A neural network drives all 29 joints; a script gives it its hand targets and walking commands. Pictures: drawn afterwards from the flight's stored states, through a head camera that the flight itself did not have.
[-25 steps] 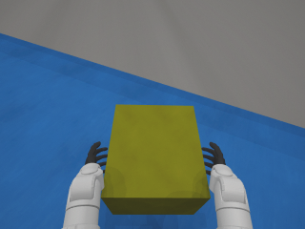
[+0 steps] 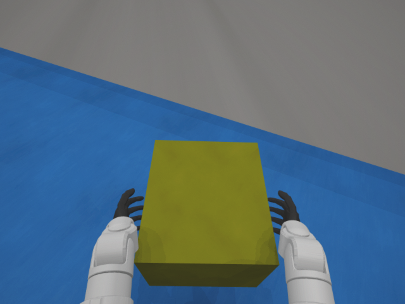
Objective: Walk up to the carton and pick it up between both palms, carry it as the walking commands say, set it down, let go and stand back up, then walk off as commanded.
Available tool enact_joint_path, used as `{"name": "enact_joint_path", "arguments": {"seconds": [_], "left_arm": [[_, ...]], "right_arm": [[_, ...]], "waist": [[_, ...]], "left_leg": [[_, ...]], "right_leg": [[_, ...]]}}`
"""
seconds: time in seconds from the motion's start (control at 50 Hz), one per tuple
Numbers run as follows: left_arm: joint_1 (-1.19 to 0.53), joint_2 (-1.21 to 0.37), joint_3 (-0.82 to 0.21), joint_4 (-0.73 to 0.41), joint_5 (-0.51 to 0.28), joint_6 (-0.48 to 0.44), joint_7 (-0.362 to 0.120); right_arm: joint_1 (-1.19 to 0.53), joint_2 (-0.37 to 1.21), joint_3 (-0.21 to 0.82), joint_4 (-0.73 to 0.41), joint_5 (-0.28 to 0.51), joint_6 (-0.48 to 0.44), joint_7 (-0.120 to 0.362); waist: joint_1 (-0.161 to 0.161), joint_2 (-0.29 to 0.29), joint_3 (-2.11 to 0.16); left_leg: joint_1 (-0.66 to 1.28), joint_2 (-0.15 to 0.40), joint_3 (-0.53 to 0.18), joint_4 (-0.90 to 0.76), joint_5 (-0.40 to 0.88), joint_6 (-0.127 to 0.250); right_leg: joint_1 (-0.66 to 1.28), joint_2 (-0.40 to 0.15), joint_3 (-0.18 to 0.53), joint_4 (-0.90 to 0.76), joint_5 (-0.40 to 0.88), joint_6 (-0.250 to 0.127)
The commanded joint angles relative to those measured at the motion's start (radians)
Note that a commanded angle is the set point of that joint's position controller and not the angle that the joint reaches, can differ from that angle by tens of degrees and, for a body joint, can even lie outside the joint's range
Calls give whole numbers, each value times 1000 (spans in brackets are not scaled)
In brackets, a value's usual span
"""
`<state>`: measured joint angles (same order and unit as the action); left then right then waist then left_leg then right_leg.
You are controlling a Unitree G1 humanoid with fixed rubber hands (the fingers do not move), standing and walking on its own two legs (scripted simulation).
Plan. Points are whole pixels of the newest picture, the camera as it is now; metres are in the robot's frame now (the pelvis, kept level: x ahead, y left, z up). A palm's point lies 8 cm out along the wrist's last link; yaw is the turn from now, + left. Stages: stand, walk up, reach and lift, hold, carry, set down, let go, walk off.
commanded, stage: carry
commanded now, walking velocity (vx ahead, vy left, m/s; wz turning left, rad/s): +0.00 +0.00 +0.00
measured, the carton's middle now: (204, 212) +0.35 +0.01 -0.06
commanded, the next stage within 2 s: hold in 0.40 s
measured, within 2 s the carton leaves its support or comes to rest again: neither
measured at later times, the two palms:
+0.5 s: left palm (123, 223) +0.27 +0.17 +0.02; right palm (289, 225) +0.27 -0.17 +0.03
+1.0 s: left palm (138, 206) +0.30 +0.15 +0.03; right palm (294, 198) +0.33 -0.19 +0.04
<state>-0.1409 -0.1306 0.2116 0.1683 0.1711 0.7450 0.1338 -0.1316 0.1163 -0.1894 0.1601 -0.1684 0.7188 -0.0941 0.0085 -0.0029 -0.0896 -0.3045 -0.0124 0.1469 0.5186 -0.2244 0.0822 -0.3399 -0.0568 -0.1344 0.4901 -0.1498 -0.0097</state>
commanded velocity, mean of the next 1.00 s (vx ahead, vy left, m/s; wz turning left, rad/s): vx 0.00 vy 0.00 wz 0.00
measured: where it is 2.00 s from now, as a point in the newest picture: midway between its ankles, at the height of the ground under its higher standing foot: outside the picture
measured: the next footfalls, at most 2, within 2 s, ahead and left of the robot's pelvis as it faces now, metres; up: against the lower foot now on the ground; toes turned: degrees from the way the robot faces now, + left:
none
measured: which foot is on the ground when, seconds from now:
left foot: down 0.00-1.00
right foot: down 0.00-1.00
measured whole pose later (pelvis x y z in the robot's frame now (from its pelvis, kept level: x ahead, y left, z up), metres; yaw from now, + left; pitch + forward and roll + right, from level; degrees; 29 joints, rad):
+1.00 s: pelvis +0.07 -0.05 +0.02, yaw +6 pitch -6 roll +2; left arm -0.11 -0.11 0.29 0.28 0.26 0.65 0.02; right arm -0.11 0.13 -0.17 0.27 -0.17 0.64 -0.07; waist -0.03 -0.05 -0.04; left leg 0.01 -0.03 -0.04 0.30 -0.15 0.02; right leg -0.01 0.06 0.01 0.31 -0.19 -0.07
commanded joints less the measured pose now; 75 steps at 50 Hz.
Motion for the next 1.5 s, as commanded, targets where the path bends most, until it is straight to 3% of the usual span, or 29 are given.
{"name": "enact_joint_path", "arguments": {"seconds": [0.0, 0.06, 0.18, 0.24, 0.3, 0.38, 0.4, 0.44, 0.48, 0.52, 0.62, 0.64, 0.7, 0.74, 0.76, 0.78, 0.86, 0.9, 1.0, 1.06, 1.12, 1.18, 1.24, 1.26, 1.28, 1.34, 1.38, 1.44, 1.48], "left_arm": [[-569, -870, -666, -169, -308, -57, -378], [-582, -851, -653, -190, -303, -65, -379], [-588, -834, -673, -237, -304, -64, -375], [-595, -845, -637, -129, -273, -68, -374], [-585, -829, -683, -244, -315, -48, -374], [-546, -815, -624, -125, -274, -48, -370], [-567, -879, -586, -14, -221, -85, -383], [-661, -899, -630, -94, -247, -161, -396], [-773, -1009, -660, -71, -277, -167, -383], [-809, -1005, -584, 34, -245, -183, -378], [-923, -1038, -568, 138, -228, -203, -412], [-842, -1032, -529, 165, -206, -192, -404], [-784, -983, -453, 253, -165, -169, -420], [-759, -968, -428, 226, -174, -166, -434], [-709, -938, -400, 229, -150, -160, -437], [-649, -936, -408, 196, -156, -161, -452], [-554, -837, -443, 68, -154, -154, -462], [-527, -799, -498, -60, -167, -155, -465], [-602, -717, -576, -110, -202, -155, -472], [-657, -727, -679, -167, -281, -192, -487], [-611, -713, -660, -102, -296, -222, -486], [-527, -661, -543, -17, -226, -237, -470], [-605, -682, -493, 31, -193, -247, -467], [-667, -720, -500, 45, -205, -250, -467], [-680, -797, -454, 107, -139, -253, -462], [-806, -871, -443, 171, -131, -230, -473], [-882, -949, -470, 203, -140, -208, -485], [-947, -951, -416, 315, -101, -199, -497], [-970, -955, -343, 383, -85, -211, -494]], "right_arm": [[-579, 880, 666, -184, 304, -59, 346], [-583, 870, 671, -169, 291, -55, 342], [-531, 853, 671, -202, 288, -54, 341], [-558, 845, 628, -101, 254, -56, 343], [-551, 859, 670, -212, 303, -41, 343], [-561, 818, 638, -143, 261, -45, 340], [-503, 815, 525, 15, 177, -62, 362], [-573, 807, 525, -25, 166, -130, 367], [-742, 816, 567, -71, 197, -152, 402], [-833, 787, 540, -42, 215, -174, 444], [-930, 840, 486, 81, 221, -182, 480], [-885, 853, 476, 134, 229, -174, 487], [-785, 880, 436, 276, 195, -139, 475], [-700, 917, 403, 311, 192, -131, 470], [-669, 934, 424, 308, 195, -127, 467], [-628, 955, 450, 221, 206, -131, 448], [-556, 1017, 562, 77, 240, -121, 386], [-485, 1019, 627, -34, 256, -117, 347], [-505, 975, 621, -118, 235, -128, 293], [-550, 972, 645, -252, 250, -146, 262], [-544, 992, 696, -251, 281, -145, 242], [-573, 1004, 748, -206, 290, -147, 268], [-635, 1005, 728, -114, 271, -142, 294], [-658, 1004, 696, -61, 255, -145, 309], [-675, 956, 584, 144, 206, -132, 331], [-736, 976, 491, 269, 167, -154, 377], [-828, 925, 453, 260, 155, -170, 413], [-933, 870, 326, 341, 99, -195, 437], [-937, 850, 247, 398, 52, -198, 430]], "waist": [[-1, 25, -282], [1, -30, -324], [-3, 35, -326], [2, 33, -300], [-1, 27, -284], [4, -2, -278], [-115, 13, -206], [-91, 52, -297], [-134, 44, -273], [-93, 44, -250], [-110, 26, -208], [-72, 22, -206], [-64, -14, -121], [-72, -42, -156], [-38, -32, -167], [-64, -54, -247], [-4, -65, -298], [-26, -75, -318], [-4, -17, -123], [-91, -18, -243], [-85, -57, -326], [6, -152, -357], [65, -146, -299], [61, -134, -320], [107, -63, -249], [66, 13, -211], [-27, 104, -215], [-78, 174, -145], [-93, 130, -78]], "left_leg": [[27, 181, -186, -171, 3, -17], [71, 170, -159, -108, 81, -13], [78, 177, -171, -124, 62, -15], [78, 187, -168, -125, 101, -13], [30, 188, -190, -153, -3, -8], [32, 175, -181, -157, -15, -14], [109, 39, -316, -222, -72, -47], [171, 42, -355, -258, 32, -52], [206, 70, -423, -273, -133, -70], [232, 80, -408, -276, -211, -63], [215, 74, -382, -288, -300, -63], [196, 81, -380, -297, -263, -61], [219, 51, -320, -244, -64, -71], [277, 36, -293, -211, 131, -69], [295, 23, -271, -197, 197, -64], [338, 7, -248, -181, 330, -54], [362, -22, -246, -183, 454, -42], [361, -38, -255, -186, 487, -37], [294, -30, -272, -232, 350, -36], [259, -34, -295, -211, 297, -42], [239, -35, -289, -196, 253, -37], [177, -37, -270, -203, 232, -37], [140, -26, -262, -222, 181, -21], [183, -18, -258, -221, 193, -22], [118, -34, -282, -223, 18, -2], [77, -31, -241, -182, -121, -15], [94, -12, -241, -221, -224, -18], [-44, 4, -237, -226, -366, -18], [-71, 2, -237, -197, -345, -16]], "right_leg": [[130, -98, 123, -58, -77, -29], [138, -111, 129, -70, -7, -18], [123, -115, 132, -72, -38, -30], [103, -114, 130, -57, -12, -20], [116, -93, 127, -69, -75, -24], [105, -104, 136, -89, -87, -19], [259, 104, 197, -91, -44, -47], [369, 105, 204, -72, 80, -41], [244, 107, 201, -54, 7, -30], [192, 96, 186, -53, -44, -27], [199, 90, 174, -60, -105, -20], [236, 83, 172, -58, -76, -23], [202, 64, 193, -119, -17, -36], [238, 55, 208, -128, 99, -41], [264, 42, 227, -139, 150, -34], [319, 41, 232, -147, 300, -16], [495, -18, 297, -142, 689, 39], [563, -34, 331, -134, 912, 56], [500, -17, 338, -184, 622, 46], [534, -6, 341, -174, 561, 58], [584, -21, 362, -184, 558, 73], [661, -41, 409, -211, 541, 80], [598, -31, 390, -215, 393, 62], [530, -8, 365, -221, 293, 44], [355, 63, 305, -171, -29, 10], [267, 86, 281, -149, -219, -29], [255, 110, 245, -118, -217, -33], [262, 109, 223, -68, -246, -42], [227, 97, 224, -78, -260, -51]]}}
